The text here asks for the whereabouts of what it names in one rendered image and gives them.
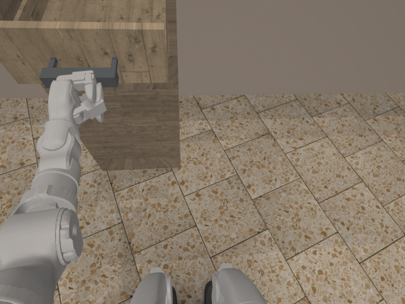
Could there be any robot left upper arm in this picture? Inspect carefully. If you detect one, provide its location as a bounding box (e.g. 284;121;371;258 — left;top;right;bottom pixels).
0;208;83;304

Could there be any drawer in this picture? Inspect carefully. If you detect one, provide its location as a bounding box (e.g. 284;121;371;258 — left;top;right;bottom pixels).
0;0;168;84

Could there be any left robot thigh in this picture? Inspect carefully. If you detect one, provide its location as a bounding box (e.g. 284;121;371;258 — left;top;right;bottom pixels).
130;272;173;304

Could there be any left robot forearm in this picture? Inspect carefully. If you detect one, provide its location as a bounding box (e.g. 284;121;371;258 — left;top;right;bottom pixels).
0;120;82;267

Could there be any robot right shin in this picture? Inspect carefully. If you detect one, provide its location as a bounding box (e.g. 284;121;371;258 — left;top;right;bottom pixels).
211;263;232;304

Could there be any cabinet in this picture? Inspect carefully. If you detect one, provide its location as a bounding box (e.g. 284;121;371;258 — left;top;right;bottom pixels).
0;0;181;171

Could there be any handle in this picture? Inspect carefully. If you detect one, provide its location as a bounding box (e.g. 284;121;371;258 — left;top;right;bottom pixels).
39;57;119;88

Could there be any robot left hand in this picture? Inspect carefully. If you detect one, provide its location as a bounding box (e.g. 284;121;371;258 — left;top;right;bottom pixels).
48;70;107;129

